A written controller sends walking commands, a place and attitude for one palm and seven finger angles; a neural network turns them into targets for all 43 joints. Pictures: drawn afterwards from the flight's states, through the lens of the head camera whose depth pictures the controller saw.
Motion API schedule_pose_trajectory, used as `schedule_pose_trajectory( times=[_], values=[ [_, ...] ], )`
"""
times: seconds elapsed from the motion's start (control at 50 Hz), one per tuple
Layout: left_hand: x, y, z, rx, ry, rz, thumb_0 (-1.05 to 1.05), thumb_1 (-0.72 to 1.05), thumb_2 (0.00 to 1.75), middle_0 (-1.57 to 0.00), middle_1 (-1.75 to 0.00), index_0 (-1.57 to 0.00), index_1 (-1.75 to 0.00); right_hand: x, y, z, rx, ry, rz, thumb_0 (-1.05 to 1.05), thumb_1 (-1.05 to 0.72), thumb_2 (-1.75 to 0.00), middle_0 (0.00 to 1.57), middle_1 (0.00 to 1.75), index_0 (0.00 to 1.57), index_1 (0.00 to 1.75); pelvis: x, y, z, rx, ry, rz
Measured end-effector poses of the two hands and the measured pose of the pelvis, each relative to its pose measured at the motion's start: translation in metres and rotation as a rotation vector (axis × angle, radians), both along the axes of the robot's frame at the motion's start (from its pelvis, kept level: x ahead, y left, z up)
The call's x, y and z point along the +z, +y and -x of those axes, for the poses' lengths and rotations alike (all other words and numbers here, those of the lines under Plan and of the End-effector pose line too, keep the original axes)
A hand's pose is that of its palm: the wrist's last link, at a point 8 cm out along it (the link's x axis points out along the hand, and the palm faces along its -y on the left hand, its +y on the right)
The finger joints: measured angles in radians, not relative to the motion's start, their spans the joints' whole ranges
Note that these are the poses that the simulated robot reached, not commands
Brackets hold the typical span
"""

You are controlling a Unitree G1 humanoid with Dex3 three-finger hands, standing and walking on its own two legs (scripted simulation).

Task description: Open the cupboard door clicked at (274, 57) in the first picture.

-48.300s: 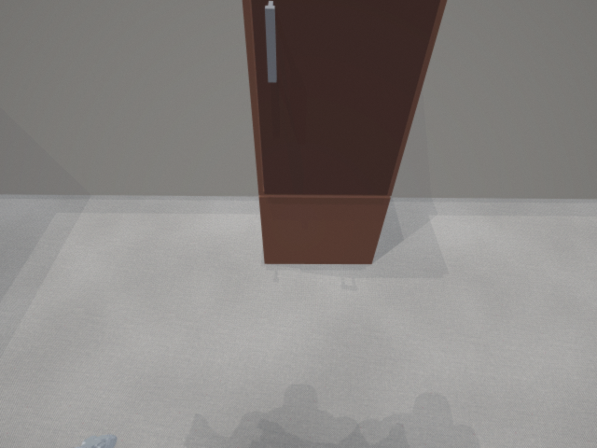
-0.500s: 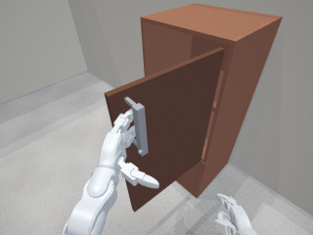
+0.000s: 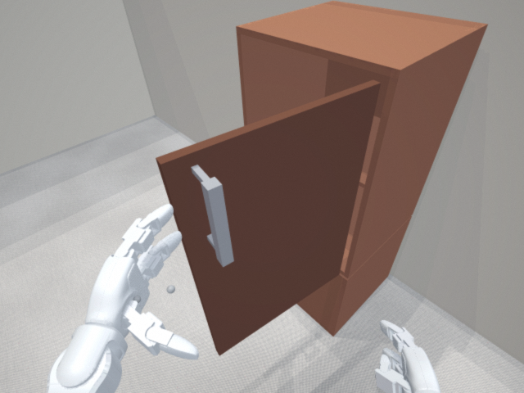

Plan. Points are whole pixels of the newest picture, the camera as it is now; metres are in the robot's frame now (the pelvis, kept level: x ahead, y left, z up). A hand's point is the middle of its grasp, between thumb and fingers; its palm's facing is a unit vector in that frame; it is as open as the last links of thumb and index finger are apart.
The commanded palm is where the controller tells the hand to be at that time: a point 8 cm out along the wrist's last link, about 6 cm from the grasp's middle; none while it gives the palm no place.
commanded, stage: slide the hand sideways off the handle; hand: left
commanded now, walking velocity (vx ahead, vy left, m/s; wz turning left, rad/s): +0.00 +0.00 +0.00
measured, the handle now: (212, 217) +0.32 +0.11 +0.15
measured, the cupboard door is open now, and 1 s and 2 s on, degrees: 82 82 82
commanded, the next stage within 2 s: draw the hand back to the body in 0.16 s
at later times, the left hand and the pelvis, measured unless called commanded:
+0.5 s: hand (133, 301) +0.18 +0.17 +0.15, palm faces -0.01 -1.00 -0.07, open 16.3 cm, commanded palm +0.15 +0.23 +0.15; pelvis -0.01 +0.01 +0.00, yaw +1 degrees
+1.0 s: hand (85, 297) +0.19 +0.24 +0.14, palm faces +0.29 -0.91 -0.29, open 14.6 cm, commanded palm +0.14 +0.28 +0.16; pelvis -0.01 +0.03 +0.01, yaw +0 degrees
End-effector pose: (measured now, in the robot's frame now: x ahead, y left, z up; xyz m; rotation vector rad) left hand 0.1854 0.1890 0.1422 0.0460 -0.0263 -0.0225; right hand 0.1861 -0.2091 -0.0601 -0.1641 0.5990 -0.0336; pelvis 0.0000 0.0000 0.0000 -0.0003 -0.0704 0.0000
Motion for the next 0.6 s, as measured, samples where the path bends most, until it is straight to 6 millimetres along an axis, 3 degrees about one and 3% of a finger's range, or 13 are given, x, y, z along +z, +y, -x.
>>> schedule_pose_trajectory(
  times=[0.24,0.34,0.6],
  values=[
    [0.001,0.019,0.028,0.011,-0.018,-0.008,-0.02,-0.50,0.30,-0.15,-0.31,-0.15,-0.31,-0.002,-0.004,0.004,0.012,-0.053,0.014,0.02,-0.91,-0.90,0.20,0.30,0.20,0.30,-0.003,0.002,0.001,0.018,0.006,0.005],
    [0.000,0.020,0.028,0.001,-0.034,-0.005,-0.02,-0.50,0.30,-0.15,-0.30,-0.15,-0.30,-0.002,0.001,0.006,0.020,-0.073,0.019,0.02,-0.91,-0.90,0.20,0.30,0.20,0.30,-0.004,0.004,0.007,0.024,0.004,0.009],
    [0.008,0.047,0.026,0.014,-0.031,-0.023,-0.02,-0.50,0.30,-0.15,-0.30,-0.15,-0.30,0.003,0.017,0.011,0.025,-0.099,0.006,0.02,-0.90,-0.90,0.20,0.30,0.20,0.30,-0.002,0.014,0.012,0.018,-0.003,0.012]
  ],
)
